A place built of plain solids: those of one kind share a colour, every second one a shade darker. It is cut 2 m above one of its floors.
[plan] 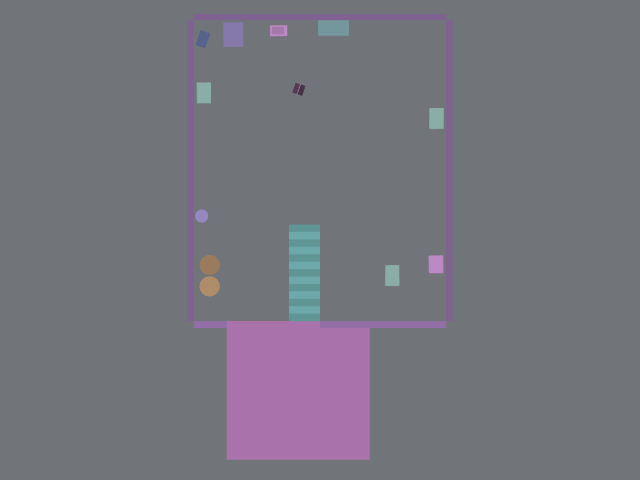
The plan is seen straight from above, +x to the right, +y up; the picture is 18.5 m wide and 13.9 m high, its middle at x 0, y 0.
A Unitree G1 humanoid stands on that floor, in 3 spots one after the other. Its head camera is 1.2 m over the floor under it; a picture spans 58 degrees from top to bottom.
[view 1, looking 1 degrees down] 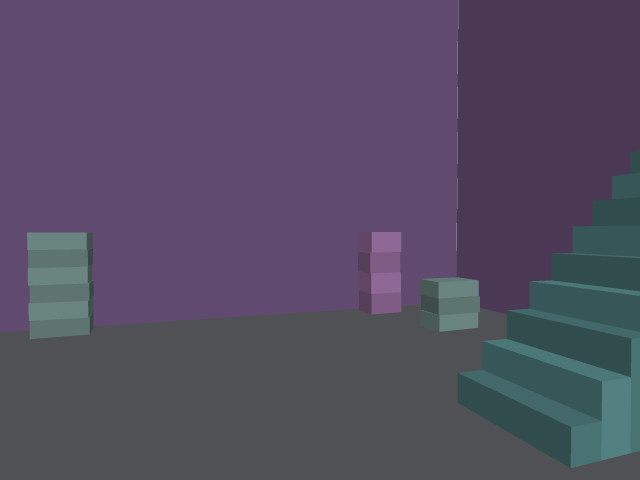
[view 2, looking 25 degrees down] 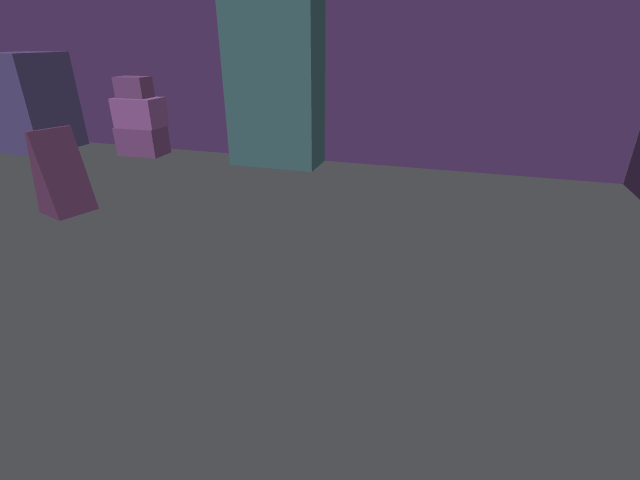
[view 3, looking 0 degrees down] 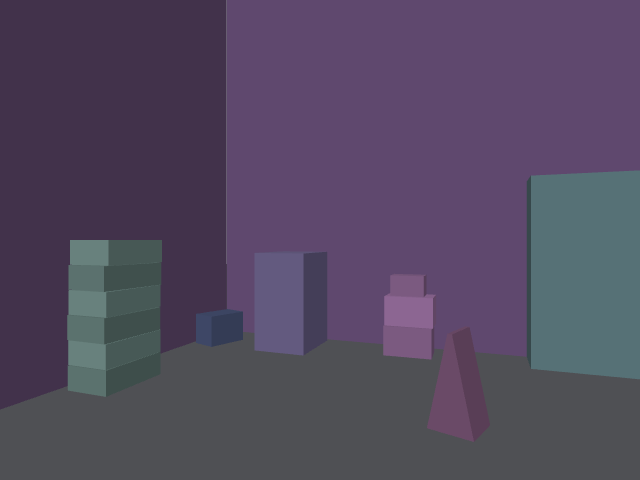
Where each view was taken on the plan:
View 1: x -2.51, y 2.40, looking -20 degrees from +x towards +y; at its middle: wall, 6.57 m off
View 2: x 2.13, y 1.96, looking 107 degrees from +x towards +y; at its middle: ground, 2.84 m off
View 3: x -0.45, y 1.45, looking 111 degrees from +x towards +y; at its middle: wall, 5.27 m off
